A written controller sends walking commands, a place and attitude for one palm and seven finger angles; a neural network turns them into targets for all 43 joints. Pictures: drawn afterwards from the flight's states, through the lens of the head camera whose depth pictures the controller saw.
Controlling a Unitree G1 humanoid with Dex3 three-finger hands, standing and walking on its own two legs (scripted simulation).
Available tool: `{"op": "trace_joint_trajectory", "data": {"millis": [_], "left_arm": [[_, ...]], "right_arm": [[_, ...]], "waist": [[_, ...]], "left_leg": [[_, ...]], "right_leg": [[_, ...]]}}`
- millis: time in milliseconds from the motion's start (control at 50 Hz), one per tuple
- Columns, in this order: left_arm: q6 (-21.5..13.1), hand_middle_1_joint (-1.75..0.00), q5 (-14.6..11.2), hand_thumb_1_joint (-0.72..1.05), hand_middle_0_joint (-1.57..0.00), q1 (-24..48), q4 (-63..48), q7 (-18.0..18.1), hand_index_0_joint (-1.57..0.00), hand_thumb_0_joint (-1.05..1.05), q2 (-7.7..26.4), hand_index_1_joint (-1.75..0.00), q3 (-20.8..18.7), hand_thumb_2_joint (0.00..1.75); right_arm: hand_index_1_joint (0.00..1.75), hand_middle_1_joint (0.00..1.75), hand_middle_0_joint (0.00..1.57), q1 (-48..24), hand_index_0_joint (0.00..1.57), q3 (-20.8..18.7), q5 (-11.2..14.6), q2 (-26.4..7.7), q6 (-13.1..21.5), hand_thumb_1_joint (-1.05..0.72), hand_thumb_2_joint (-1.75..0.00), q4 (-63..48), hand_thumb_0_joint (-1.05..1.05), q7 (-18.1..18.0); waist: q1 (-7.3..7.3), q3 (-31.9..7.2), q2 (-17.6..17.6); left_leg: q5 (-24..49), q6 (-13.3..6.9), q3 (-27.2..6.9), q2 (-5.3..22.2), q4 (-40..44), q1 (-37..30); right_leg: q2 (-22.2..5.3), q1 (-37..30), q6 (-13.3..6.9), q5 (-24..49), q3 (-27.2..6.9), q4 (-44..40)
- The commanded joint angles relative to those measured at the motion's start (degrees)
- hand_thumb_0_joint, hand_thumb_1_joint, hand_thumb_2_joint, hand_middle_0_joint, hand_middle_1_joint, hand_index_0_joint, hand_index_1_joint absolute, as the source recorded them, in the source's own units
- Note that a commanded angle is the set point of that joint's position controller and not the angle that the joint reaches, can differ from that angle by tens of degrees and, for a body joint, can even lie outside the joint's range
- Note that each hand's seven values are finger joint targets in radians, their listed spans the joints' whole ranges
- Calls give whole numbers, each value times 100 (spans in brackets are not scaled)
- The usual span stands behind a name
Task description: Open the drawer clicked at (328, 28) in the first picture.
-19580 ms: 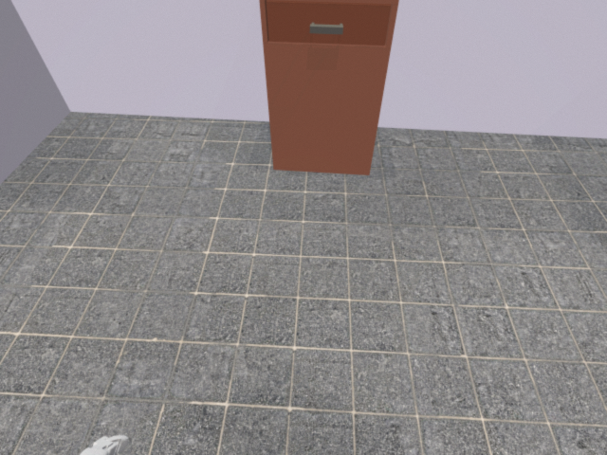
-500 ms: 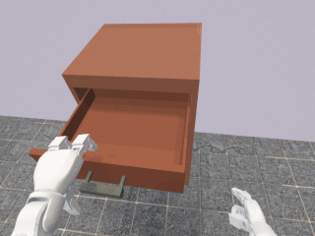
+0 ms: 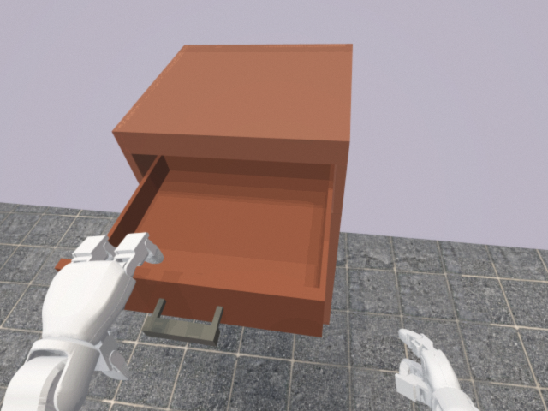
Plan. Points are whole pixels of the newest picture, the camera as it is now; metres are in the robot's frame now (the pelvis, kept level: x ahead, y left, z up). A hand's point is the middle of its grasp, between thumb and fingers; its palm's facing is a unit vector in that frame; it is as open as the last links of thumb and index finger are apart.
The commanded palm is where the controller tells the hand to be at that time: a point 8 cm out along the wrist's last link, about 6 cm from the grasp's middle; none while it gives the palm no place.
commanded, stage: draw the hand back to the body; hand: left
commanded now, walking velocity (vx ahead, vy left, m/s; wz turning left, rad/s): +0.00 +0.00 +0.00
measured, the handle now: (185, 319) +0.26 +0.21 -0.05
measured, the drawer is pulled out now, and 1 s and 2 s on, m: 0.30 0.30 0.30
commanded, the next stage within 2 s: step back with the hand held close in 1.40 s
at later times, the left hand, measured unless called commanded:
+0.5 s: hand (113, 309) +0.19 +0.23 +0.12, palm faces +0.22 -0.66 -0.72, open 13.7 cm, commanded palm +0.15 +0.25 +0.17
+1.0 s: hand (105, 292) +0.20 +0.22 +0.16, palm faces +0.39 -0.82 -0.43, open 10.4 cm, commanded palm +0.14 +0.27 +0.18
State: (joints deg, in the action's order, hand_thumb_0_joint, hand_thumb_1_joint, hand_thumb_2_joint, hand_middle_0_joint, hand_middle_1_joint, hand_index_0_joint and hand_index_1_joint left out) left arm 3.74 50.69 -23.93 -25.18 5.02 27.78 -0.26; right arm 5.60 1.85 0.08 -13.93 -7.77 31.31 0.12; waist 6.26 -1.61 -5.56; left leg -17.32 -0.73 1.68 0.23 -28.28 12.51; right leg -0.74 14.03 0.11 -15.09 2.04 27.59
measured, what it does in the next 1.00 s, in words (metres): stands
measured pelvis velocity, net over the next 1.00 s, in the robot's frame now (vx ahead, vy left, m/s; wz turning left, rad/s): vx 0.02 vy -0.01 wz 0.04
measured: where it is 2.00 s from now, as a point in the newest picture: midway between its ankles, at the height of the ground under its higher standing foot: outside the picture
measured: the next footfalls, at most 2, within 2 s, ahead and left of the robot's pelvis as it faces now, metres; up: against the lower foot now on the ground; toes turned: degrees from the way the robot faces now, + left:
none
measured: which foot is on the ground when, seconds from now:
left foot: down 0.00-1.00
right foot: down 0.00-1.00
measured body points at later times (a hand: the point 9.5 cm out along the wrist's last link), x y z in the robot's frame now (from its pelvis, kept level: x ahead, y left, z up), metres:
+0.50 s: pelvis +0.00 +0.00 +0.00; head +0.02 -0.03 +0.45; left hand +0.17 +0.26 +0.16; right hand +0.22 -0.20 -0.08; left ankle -0.03 +0.11 -0.74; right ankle -0.01 -0.12 -0.74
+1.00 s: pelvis +0.02 -0.01 +0.00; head +0.02 -0.04 +0.45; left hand +0.17 +0.26 +0.18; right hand +0.23 -0.22 -0.08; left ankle -0.03 +0.11 -0.74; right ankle -0.01 -0.12 -0.74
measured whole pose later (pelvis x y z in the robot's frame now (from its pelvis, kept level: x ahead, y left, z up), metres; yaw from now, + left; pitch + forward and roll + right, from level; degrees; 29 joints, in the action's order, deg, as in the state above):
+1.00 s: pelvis +0.02 -0.01 +0.00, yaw +2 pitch -1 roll +0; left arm -5.8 -2.2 -32.1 -29.6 6.5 18.3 -14.6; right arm 9.1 0.4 0.6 -12.1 7.2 35.7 -4.4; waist 3.4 0.9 -4.0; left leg -17.3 0.4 -0.6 0.6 -25.1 6.5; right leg -0.3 7.3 -0.7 -16.0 4.4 24.5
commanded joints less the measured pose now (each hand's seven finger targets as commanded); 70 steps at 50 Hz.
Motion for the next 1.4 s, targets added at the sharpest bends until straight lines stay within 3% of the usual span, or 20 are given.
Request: {"op": "trace_joint_trajectory", "data": {"millis": [0,60,100,220,300,380,400,420,440,460,500,520,600,800,920,1040,1120,1180,1260,1380], "left_arm": [[-35,-120,-129,-50,-30,328,-1210,231,-30,0,946,-120,-909,30],[-107,-120,-84,-50,-30,482,-1189,179,-30,0,932,-120,-777,30],[-113,-120,-132,-50,-30,371,-1164,184,-30,0,1214,-120,-1109,30],[-288,-120,-197,-50,-30,205,-1484,207,-30,0,1290,-120,-1214,30],[-258,-120,-347,-50,-30,-354,-1318,231,-30,0,1358,-120,-1496,30],[-317,-120,-373,-50,-30,-137,-1436,193,-30,0,1367,-120,-1422,30],[-642,-118,-4433,-47,-30,452,-1474,195,-30,0,-551,-118,-1334,32],[-756,-115,-4558,-43,-29,-376,-512,290,-29,0,-274,-115,-1431,33],[-869,-113,-4948,-40,-29,-470,-1074,316,-29,0,-316,-113,-1498,34],[-1028,-111,-5027,-36,-29,-120,-1591,373,-29,0,-76,-111,-1615,36],[-1169,-107,-5093,-29,-29,-36,-1945,475,-29,0,176,-107,-1861,39],[-1227,-104,-5080,-26,-28,-45,-2009,468,-28,0,-108,-104,-1613,40],[-1230,-95,-5176,-12,-27,-210,-1731,426,-27,0,-82,-95,-1786,47],[-1323,-73,-5322,23,-25,-568,-1655,249,-25,0,-174,-73,-1990,62],[-1363,-59,-5320,44,-23,-574,-1673,276,-23,0,-70,-59,-2130,70],[-1312,-46,-5358,65,-22,-599,-1569,288,-22,0,-5,-46,-2269,80],[-1312,-37,-5340,80,-21,-551,-1644,286,-21,0,0,-37,-2250,86],[-1273,-30,-5369,90,-20,-571,-1529,277,-20,0,-36,-30,-2214,90],[-1277,-30,-5364,90,-20,-549,-1556,280,-20,0,-18,-30,-2222,90],[-1275,-30,-5389,90,-20,-565,-1567,289,-20,0,39,-30,-2288,90]], "right_arm": [[30,30,20,-1012,20,-206,57,-595,320,-90,-90,-1067,0,-44],[30,30,20,-833,20,-219,5,-587,302,-90,-90,-1051,0,-74],[30,30,20,-982,20,-203,51,-632,325,-90,-90,-1090,0,-106],[30,30,20,-774,20,-202,17,-628,331,-90,-90,-1156,0,-122],[30,30,20,-900,20,-226,76,-661,321,-90,-90,-1197,0,-110],[30,30,20,-737,20,-248,47,-666,279,-90,-90,-1238,0,-126],[30,30,20,-446,20,-216,219,-164,866,-90,-90,-1330,0,-276],[30,30,20,-225,20,-174,155,-298,1179,-90,-90,-1051,0,-385],[30,30,20,-230,20,-186,147,-298,1273,-90,-90,-1033,0,-487],[30,30,20,-258,20,-182,120,-345,1419,-90,-90,-1016,0,-556],[30,30,20,-313,20,-157,31,-344,1689,-90,-90,-840,0,-618],[30,30,20,-199,20,-104,4,-273,1797,-90,-90,-810,0,-600],[30,30,20,-284,20,-143,-9,-298,1938,-90,-90,-605,0,-556],[30,30,20,-405,20,-245,42,-287,1874,-90,-90,-550,0,-461],[30,30,20,-359,20,-276,58,-299,1845,-90,-90,-526,0,-510],[30,30,20,-397,20,-283,83,-292,1789,-90,-90,-533,0,-537],[30,30,20,-405,20,-277,76,-294,1787,-90,-90,-512,0,-538],[30,30,20,-454,20,-287,87,-297,1758,-90,-90,-544,0,-535],[30,30,20,-443,20,-273,83,-295,1741,-90,-90,-535,0,-541],[30,30,20,-485,20,-259,82,-274,1741,-90,-90,-550,0,-544]], "waist": [[-42,-794,347],[-43,-752,415],[-25,-749,413],[-1,-995,273],[7,-728,255],[-27,-724,344],[-544,-518,573],[-466,-243,842],[-394,-349,1001],[-373,-571,822],[-299,-660,192],[-329,-622,-90],[-296,-34,104],[-289,-319,424],[-297,-454,246],[-286,-391,422],[-296,-371,157],[-289,-313,517],[-278,-348,268],[-259,-367,393]], "left_leg": [[1661,17,-65,96,267,-139],[1570,-23,-56,76,290,-156],[1448,-6,-89,98,271,-138],[1595,-7,-70,109,199,-195],[1565,8,-72,138,154,-88],[1461,-28,-53,127,142,-104],[1213,-149,-245,225,218,-726],[1113,-119,-256,321,288,-701],[1329,-82,-312,312,420,-646],[1513,-77,-266,277,426,-743],[1706,-39,-220,217,434,-804],[1881,-12,-218,196,472,-779],[1940,28,-245,230,539,-529],[2183,14,-174,227,479,-647],[2144,0,-134,203,464,-759],[2143,-7,-152,200,474,-754],[2177,-7,-130,182,459,-812],[2073,-34,-137,198,461,-766],[1989,-21,-135,189,483,-804],[1871,-27,-164,179,502,-770]], "right_leg": [[21,-366,-148,1315,-11,-271],[-17,-286,-131,1106,71,-290],[2,-340,-148,1118,-29,-318],[-72,-363,-132,1183,34,-259],[-35,-319,-138,1362,-39,-273],[-89,-194,-97,1153,53,-264],[19,-397,-157,823,169,-241],[14,-276,-122,573,211,-243],[-66,-523,-95,764,280,-317],[-120,-672,-80,962,237,-332],[-147,-785,-103,1146,163,-333],[-193,-804,-124,1239,188,-338],[-167,-782,-155,1412,238,-476],[-157,-900,-110,1802,253,-528],[-185,-875,-87,1795,227,-524],[-196,-875,-63,1843,250,-535],[-197,-837,-70,1865,230,-565],[-204,-826,-40,1861,224,-568],[-210,-828,-58,1735,206,-580],[-209,-848,-54,1633,192,-606]]}}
